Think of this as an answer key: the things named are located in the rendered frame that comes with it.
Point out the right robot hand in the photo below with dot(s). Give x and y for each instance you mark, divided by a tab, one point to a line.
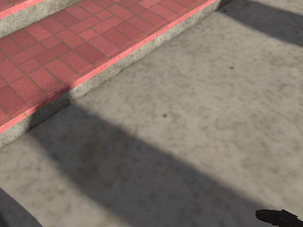
281	218

